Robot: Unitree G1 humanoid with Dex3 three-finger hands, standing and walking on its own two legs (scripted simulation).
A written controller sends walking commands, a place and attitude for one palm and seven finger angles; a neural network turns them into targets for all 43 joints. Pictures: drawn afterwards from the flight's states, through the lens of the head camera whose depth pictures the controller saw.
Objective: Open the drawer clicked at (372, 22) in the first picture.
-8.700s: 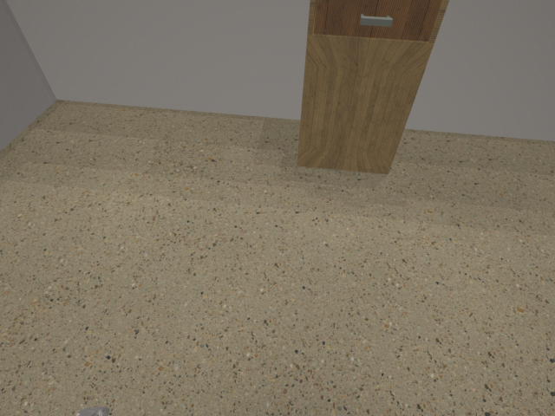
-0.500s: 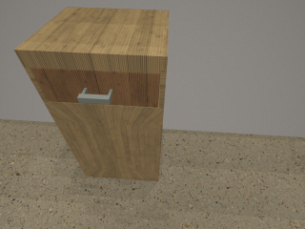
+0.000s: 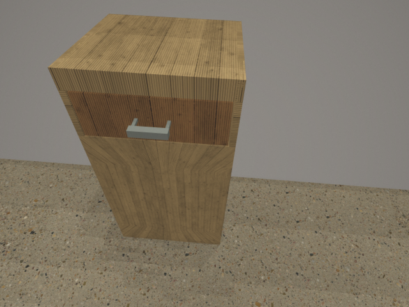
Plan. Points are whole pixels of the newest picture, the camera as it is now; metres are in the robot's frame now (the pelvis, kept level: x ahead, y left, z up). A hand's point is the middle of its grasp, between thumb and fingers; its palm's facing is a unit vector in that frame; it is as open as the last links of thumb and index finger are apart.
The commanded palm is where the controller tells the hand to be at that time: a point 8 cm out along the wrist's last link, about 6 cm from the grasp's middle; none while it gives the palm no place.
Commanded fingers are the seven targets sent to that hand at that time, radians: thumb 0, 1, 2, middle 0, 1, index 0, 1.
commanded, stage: shuffle to correct the standing spot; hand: left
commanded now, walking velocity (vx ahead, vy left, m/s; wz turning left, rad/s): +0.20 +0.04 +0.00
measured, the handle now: (150, 127) +0.57 +0.20 +0.02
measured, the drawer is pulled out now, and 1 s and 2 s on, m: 0.00 0.00 0.00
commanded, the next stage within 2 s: come to a stop and stand still in 0.06 s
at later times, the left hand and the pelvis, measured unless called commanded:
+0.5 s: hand out of the picture +0.01 +0.15 -0.19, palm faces +0.05 -0.99 -0.15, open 7.4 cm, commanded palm none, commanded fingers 0.00 0.90 0.90 -0.20 -0.30 -0.20 -0.30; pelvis +0.03 +0.01 -0.01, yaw -1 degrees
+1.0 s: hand out of the picture +0.02 +0.17 -0.17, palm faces -0.02 -0.97 -0.23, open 7.4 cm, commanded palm none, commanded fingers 0.00 0.90 0.90 -0.20 -0.30 -0.20 -0.30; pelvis +0.00 -0.01 +0.00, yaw -2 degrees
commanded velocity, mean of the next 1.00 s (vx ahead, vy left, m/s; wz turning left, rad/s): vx -0.02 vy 0.00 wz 0.00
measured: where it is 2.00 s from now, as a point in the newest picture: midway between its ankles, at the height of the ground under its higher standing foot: outside the picture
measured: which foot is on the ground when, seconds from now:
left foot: down 0.00-1.00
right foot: down 0.00-1.00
